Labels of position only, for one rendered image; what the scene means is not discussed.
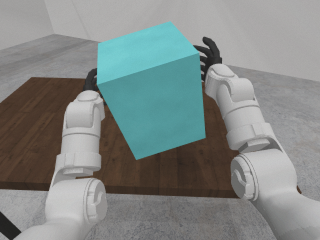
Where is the left robot upper arm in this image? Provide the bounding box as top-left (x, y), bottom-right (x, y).
top-left (13, 177), bottom-right (108, 240)

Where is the robot right forearm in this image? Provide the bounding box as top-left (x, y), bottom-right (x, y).
top-left (204, 63), bottom-right (298, 186)

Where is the right robot upper arm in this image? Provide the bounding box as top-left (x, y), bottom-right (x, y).
top-left (230, 148), bottom-right (320, 240)

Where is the right robot hand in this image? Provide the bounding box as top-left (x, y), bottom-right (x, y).
top-left (193, 36), bottom-right (222, 82)

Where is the left robot hand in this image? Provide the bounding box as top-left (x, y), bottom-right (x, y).
top-left (82, 68), bottom-right (107, 106)

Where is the carton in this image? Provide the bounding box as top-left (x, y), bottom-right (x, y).
top-left (96, 21), bottom-right (206, 160)

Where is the robot left forearm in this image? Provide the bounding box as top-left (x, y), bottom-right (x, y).
top-left (45, 90), bottom-right (105, 218)

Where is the table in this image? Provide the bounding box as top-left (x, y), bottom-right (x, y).
top-left (0, 77), bottom-right (302, 240)

